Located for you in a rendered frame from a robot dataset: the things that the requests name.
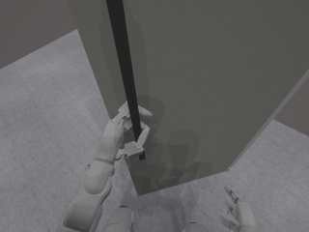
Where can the handle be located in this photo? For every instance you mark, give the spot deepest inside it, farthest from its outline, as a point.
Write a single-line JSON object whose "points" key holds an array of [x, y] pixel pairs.
{"points": [[118, 23]]}

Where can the left robot forearm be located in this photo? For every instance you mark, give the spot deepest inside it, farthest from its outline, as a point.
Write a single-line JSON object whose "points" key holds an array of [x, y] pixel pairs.
{"points": [[84, 211]]}

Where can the left robot hand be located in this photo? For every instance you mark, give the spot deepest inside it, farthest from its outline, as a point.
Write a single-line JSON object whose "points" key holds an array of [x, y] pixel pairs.
{"points": [[112, 137]]}

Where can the left robot thigh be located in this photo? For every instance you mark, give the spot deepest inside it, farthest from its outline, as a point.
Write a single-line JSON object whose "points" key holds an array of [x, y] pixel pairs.
{"points": [[121, 220]]}

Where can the right robot hand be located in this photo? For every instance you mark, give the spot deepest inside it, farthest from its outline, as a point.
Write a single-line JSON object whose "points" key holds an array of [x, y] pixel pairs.
{"points": [[241, 214]]}

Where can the fridge door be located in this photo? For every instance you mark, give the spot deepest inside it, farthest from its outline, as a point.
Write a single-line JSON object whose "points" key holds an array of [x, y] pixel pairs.
{"points": [[210, 71]]}

